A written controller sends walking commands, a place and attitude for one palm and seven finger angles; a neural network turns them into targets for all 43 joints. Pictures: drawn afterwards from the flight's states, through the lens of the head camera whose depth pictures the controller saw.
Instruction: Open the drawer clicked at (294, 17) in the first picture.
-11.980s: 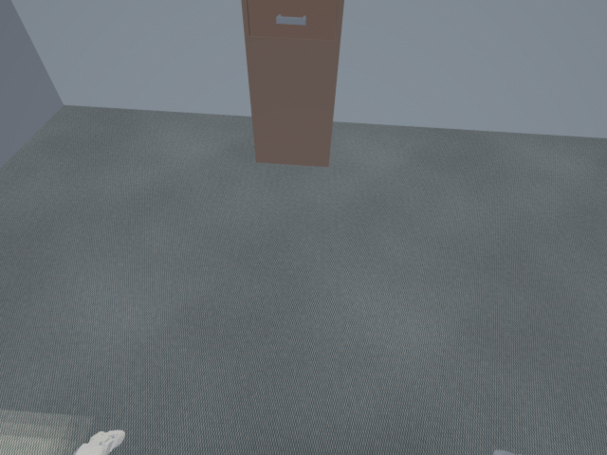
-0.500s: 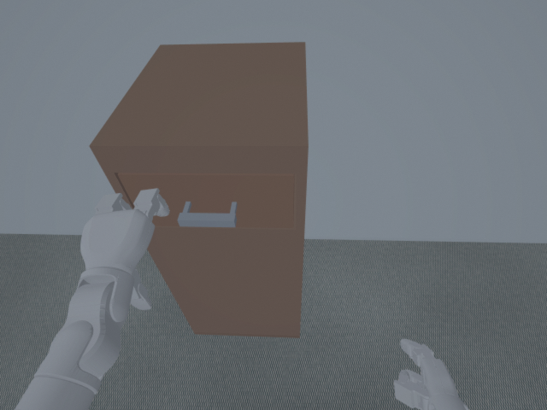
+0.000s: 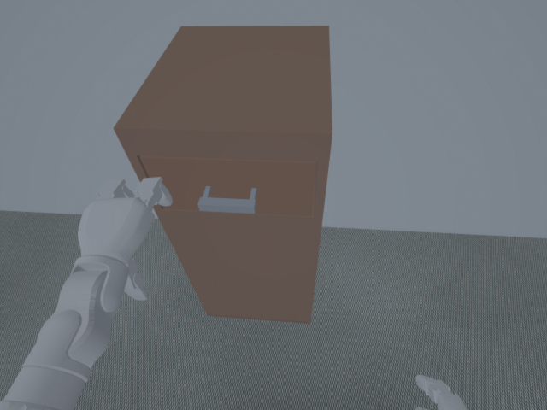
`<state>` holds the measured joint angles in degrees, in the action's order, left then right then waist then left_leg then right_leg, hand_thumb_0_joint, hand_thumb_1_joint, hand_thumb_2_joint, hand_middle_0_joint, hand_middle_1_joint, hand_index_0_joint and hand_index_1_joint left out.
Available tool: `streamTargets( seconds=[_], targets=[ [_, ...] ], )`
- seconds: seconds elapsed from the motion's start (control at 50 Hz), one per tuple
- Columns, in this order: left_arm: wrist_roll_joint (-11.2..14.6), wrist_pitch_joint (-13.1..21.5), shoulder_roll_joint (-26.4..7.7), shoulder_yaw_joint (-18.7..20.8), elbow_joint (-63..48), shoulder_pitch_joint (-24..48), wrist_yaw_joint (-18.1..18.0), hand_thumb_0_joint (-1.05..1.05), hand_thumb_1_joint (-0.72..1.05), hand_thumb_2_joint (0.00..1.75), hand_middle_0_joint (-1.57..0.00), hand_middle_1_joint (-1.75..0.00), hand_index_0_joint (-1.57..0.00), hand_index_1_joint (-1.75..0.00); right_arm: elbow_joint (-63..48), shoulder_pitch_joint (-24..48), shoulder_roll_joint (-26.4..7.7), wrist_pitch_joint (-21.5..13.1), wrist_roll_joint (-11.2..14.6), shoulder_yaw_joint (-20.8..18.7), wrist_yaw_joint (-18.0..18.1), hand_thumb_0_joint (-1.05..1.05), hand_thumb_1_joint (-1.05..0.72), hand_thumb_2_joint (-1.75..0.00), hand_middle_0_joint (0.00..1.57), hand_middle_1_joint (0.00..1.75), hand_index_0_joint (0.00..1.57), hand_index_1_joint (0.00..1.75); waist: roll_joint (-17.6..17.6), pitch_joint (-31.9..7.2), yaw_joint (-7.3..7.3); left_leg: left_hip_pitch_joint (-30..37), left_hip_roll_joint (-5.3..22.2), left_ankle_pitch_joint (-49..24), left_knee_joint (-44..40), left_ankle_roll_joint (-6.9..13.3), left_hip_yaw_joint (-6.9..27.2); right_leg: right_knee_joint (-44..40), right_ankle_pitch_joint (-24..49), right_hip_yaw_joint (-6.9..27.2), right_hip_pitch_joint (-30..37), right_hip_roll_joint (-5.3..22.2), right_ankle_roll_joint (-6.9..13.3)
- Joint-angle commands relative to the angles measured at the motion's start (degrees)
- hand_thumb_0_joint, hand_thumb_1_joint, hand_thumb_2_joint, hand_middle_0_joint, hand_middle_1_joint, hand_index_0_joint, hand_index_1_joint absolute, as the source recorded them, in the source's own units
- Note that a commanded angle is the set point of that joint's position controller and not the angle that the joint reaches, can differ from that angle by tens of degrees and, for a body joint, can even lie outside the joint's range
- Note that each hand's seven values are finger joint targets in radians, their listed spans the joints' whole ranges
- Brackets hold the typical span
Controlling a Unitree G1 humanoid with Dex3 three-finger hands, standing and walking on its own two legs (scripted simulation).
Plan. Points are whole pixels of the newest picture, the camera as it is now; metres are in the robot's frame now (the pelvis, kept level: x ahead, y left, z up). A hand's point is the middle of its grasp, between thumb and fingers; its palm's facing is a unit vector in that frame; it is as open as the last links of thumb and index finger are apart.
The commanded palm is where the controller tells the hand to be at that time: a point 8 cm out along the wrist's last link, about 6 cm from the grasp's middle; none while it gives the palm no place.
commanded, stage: move the hooked fingers above the handle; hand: left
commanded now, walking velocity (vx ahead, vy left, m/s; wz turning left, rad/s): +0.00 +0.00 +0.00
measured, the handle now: (229, 198) +0.50 +0.17 -0.03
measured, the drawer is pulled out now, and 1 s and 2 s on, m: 0.00 0.00 0.00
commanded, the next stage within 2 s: none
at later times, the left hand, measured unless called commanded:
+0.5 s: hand (170, 240) +0.33 +0.21 +0.05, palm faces -0.04 -0.06 -1.00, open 13.8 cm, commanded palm +0.32 +0.21 +0.12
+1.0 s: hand (205, 224) +0.38 +0.17 +0.03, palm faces -0.03 -0.07 -1.00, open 13.8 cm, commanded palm +0.37 +0.19 +0.10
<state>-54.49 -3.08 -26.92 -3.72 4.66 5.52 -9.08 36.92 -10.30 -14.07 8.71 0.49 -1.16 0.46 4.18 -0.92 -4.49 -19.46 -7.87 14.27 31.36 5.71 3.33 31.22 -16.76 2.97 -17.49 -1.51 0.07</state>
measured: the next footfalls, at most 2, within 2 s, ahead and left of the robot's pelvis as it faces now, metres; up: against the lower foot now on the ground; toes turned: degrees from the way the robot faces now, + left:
none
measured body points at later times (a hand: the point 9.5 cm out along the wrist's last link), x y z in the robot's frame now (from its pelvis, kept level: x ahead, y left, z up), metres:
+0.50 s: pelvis +0.01 -0.05 +0.00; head +0.03 -0.07 +0.45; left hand +0.33 +0.21 +0.11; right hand +0.17 -0.29 -0.12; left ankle +0.01 +0.05 -0.73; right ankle -0.01 -0.13 -0.73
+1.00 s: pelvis +0.03 -0.05 -0.01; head +0.07 -0.08 +0.44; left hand +0.38 +0.18 +0.09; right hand +0.18 -0.31 -0.13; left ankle +0.01 +0.05 -0.73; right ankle -0.01 -0.13 -0.73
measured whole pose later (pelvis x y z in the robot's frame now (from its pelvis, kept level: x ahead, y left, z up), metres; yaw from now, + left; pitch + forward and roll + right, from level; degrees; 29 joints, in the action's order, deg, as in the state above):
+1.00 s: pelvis +0.03 -0.05 -0.01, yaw -1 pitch +9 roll +0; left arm -55.8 1.1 -25.1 -5.0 20.8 13.4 -9.1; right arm 36.2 -10.5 -14.7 9.3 0.9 -2.4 3.6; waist 3.3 -5.8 -1.7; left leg -25.8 -4.9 19.6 36.7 2.6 3.6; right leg 36.7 -21.1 2.5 -24.4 -4.9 3.5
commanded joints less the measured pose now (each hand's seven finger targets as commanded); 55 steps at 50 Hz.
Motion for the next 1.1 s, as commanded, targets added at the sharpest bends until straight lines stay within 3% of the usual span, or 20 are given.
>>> streamTargets(
  seconds=[0.0,0.06,0.1,0.2,0.26,0.32,0.4,0.48,0.5,0.56,0.6,0.66,0.76,0.82,0.86,0.92,0.94,1.0,1.04,1.08],
  targets=[
    [0.5,-2.1,-7.3,2.1,-9.7,15.6,0.3,0.0,-0.5,0.3,-0.3,-1.2,-0.3,-1.2,-9.4,7.1,-7.2,-2.0,0.5,-1.8,0.5,0.0,-0.9,-0.9,0.2,0.3,0.2,0.3,-2.0,-12.9,1.78,10.9,7.4,-9.2,-6.8,-7.0,5.4,-3.3,4.7,-3.0,-1.0,-1.3,3.1],
    [0.1,-1.5,-8.3,1.6,-9.8,19.0,1.8,0.0,-0.5,0.3,-0.3,-1.2,-0.3,-1.2,-9.4,7.4,-7.0,-1.8,0.3,-1.3,1.1,0.0,-0.9,-0.9,0.2,0.3,0.2,0.3,-3.1,-12.3,2.15,9.9,6.9,-7.3,-6.8,-5.8,4.3,-3.9,4.2,-2.9,-0.2,-1.0,3.1],
    [-0.8,-0.1,-11.2,4.1,-9.5,21.6,1.6,0.0,-0.5,0.3,-0.3,-1.2,-0.3,-1.2,-9.2,7.3,-7.0,-2.0,0.0,-1.1,1.5,0.0,-0.9,-0.9,0.2,0.3,0.2,0.3,-2.5,-12.2,1.85,9.4,6.7,-7.1,-6.7,-5.6,3.9,-4.1,3.9,-2.7,-0.1,-1.3,3.3],
    [-1.0,2.8,-15.7,10.5,-5.8,19.0,-1.0,0.0,-0.5,0.3,-0.3,-1.2,-0.3,-1.2,-9.0,7.2,-6.2,-2.0,-0.2,-0.8,2.1,0.0,-0.9,-0.9,0.2,0.3,0.2,0.3,-0.5,-13.8,-0.42,7.2,5.2,-11.0,-5.5,-5.1,1.9,-3.9,6.2,-1.7,3.6,-1.2,3.8],
    [-0.5,2.1,-14.1,10.1,-2.6,18.1,-1.8,0.0,-0.5,0.3,-0.3,-1.2,-0.3,-1.2,-9.2,7.5,-5.9,-1.9,0.4,-0.9,2.2,0.0,-0.9,-0.9,0.2,0.3,0.2,0.3,-1.8,-12.6,-0.17,5.8,4.9,-10.4,-4.8,-4.4,0.6,-4.0,7.1,-1.2,2.8,-1.3,3.5],
    [0.1,0.8,-10.9,6.3,-0.1,19.6,-1.1,0.0,-0.5,0.3,-0.3,-1.2,-0.3,-1.2,-9.3,6.9,-6.3,-1.9,0.7,-1.1,2.3,0.0,-0.9,-0.9,0.2,0.3,0.2,0.3,-2.7,-12.4,1.34,4.8,4.5,-9.2,-3.8,-3.8,0.0,-4.2,7.2,-1.0,1.8,-1.0,3.2],
    [0.3,1.2,-10.6,4.1,0.3,23.0,0.7,0.0,-0.5,0.3,-0.3,-1.2,-0.3,-1.2,-9.3,5.9,-7.0,-2.0,0.5,-1.5,2.8,0.0,-0.9,-0.9,0.2,0.3,0.2,0.3,-4.7,-15.7,2.71,4.5,3.9,-10.1,-1.7,-2.9,-0.8,-3.7,10.1,0.2,2.8,-0.6,2.6],
    [0.2,4.9,-13.1,5.9,-1.4,25.5,1.0,0.0,-0.5,0.3,-0.3,-1.2,-0.3,-1.2,-8.9,5.3,-6.9,-2.5,0.1,-1.9,3.4,0.0,-0.9,-0.9,0.2,0.3,0.2,0.3,-4.4,-17.9,2.68,3.9,3.4,-11.2,0.4,-2.2,-1.2,-2.7,14.4,1.5,3.2,-0.2,2.2],
    [0.2,6.0,-15.1,7.8,-1.9,25.7,0.4,0.0,-0.5,0.3,-0.3,-1.2,-0.3,-1.2,-8.8,5.2,-7.0,-2.5,-0.1,-2.1,3.6,0.0,-0.9,-0.9,0.2,0.3,0.2,0.3,-3.3,-18.7,2.28,3.3,3.3,-11.3,0.7,-2.3,-1.1,-2.2,14.6,2.0,3.8,-0.1,2.3],
    [-0.2,8.1,-16.2,10.5,-0.9,23.8,-1.9,0.0,-0.5,0.3,-0.3,-1.2,-0.3,-1.2,-8.3,4.8,-6.6,-2.6,0.0,-2.3,3.6,0.0,-0.9,-0.9,0.2,0.3,0.2,0.3,-2.1,-19.4,1.36,2.2,3.1,-13.8,1.7,-2.4,-1.1,-0.5,18.9,2.2,3.9,-0.2,2.5],
    [-0.3,7.6,-17.5,13.1,0.7,21.4,-3.8,0.0,-0.5,0.3,-0.3,-1.2,-0.3,-1.2,-8.2,4.4,-6.5,-2.4,0.0,-2.6,3.3,0.0,-0.9,-0.9,0.2,0.3,0.2,0.3,-2.4,-20.5,0.46,0.5,3.0,-15.1,2.1,-2.8,-1.2,0.6,21.2,2.6,5.3,-0.2,2.5],
    [-0.5,5.0,-15.6,12.6,3.2,18.6,-5.6,0.0,-0.5,0.3,-0.3,-1.2,-0.3,-1.2,-8.6,4.8,-6.4,-1.9,0.6,-2.7,2.7,0.0,-0.9,-0.9,0.2,0.3,0.2,0.3,-3.5,-19.8,0.27,-1.1,3.0,-15.6,2.2,-3.0,-1.7,1.2,23.3,2.5,5.1,-0.2,2.4],
    [-0.4,-0.6,-12.3,7.1,7.9,21.1,-3.6,0.0,-0.5,0.3,-0.3,-1.2,-0.3,-1.2,-8.6,4.1,-7.6,-1.0,1.4,-2.7,2.7,0.0,-0.9,-0.9,0.2,0.3,0.2,0.3,-7.6,-18.7,2.5,-2.1,3.3,-13.7,2.1,-2.6,-2.7,0.5,23.3,2.1,4.5,0.0,1.5],
    [-0.4,0.2,-10.7,4.0,4.1,26.5,-1.6,0.0,-0.5,0.3,-0.3,-1.2,-0.3,-1.2,-9.0,3.7,-7.6,-1.0,1.1,-3.0,3.0,0.0,-0.9,-0.9,0.2,0.3,0.2,0.3,-6.2,-22.0,3.7,0.4,3.3,-15.0,3.0,-2.2,-2.5,1.0,24.9,2.0,4.4,0.3,1.3],
    [-0.5,2.2,-11.3,4.6,2.3,26.9,-1.2,0.0,-0.5,0.3,-0.3,-1.2,-0.3,-1.2,-8.9,3.4,-7.4,-1.1,0.6,-3.1,3.3,0.0,-0.9,-0.9,0.2,0.3,0.2,0.3,-4.4,-23.9,3.47,2.2,3.3,-17.1,3.9,-2.2,-2.2,1.7,27.1,2.2,4.3,0.2,1.3],
    [-1.0,5.1,-12.5,6.6,2.3,27.9,-2.2,0.0,-0.5,0.3,-0.3,-1.2,-0.3,-1.2,-8.1,2.3,-7.0,-1.3,0.2,-3.3,3.5,0.0,-0.9,-0.9,0.2,0.3,0.2,0.3,-3.5,-24.3,3.36,2.6,3.5,-19.0,4.8,-2.2,-1.6,2.7,26.9,1.8,2.6,-0.2,1.8],
    [-1.4,5.5,-12.7,7.0,4.3,28.0,-2.9,0.0,-0.5,0.3,-0.3,-1.2,-0.3,-1.2,-7.7,2.1,-6.9,-1.3,0.2,-3.2,3.5,0.0,-0.9,-0.9,0.2,0.3,0.2,0.3,-3.3,-22.4,3.57,2.0,3.6,-18.6,5.0,-2.3,-1.7,2.8,26.0,1.5,1.2,-0.4,2.0],
    [-2.8,5.1,-13.0,7.9,9.3,32.2,-5.6,0.0,-0.5,0.3,-0.3,-1.2,-0.3,-1.2,-6.9,1.2,-6.8,-0.9,0.6,-3.2,3.3,0.0,-0.9,-0.9,0.2,0.3,0.2,0.3,-4.0,-19.8,3.58,-0.9,3.6,-16.2,4.9,-2.8,-1.8,3.1,21.1,0.6,-1.3,-0.6,2.5],
    [-3.6,3.8,-14.1,9.1,12.5,32.5,-7.2,0.0,-0.5,0.3,-0.3,-1.2,-0.3,-1.2,-6.9,1.0,-6.7,-0.7,0.8,-3.2,3.2,0.0,-0.9,-0.9,0.2,0.3,0.2,0.3,-3.1,-21.0,2.8,-1.0,3.7,-16.8,5.2,-3.0,-1.9,3.6,20.4,0.4,-1.6,-1.1,2.9],
    [-3.9,2.0,-12.2,7.3,14.1,33.5,-7.9,0.0,-0.5,0.3,-0.3,-1.2,-0.3,-1.2,-7.2,0.7,-6.7,-0.5,0.8,-3.4,2.9,0.0,-0.9,-0.9,0.2,0.3,0.2,0.3,-2.7,-23.0,2.78,0.0,3.9,-18.7,5.3,-3.3,-2.0,4.1,21.0,-0.2,-1.6,-1.2,3.0]
  ],
)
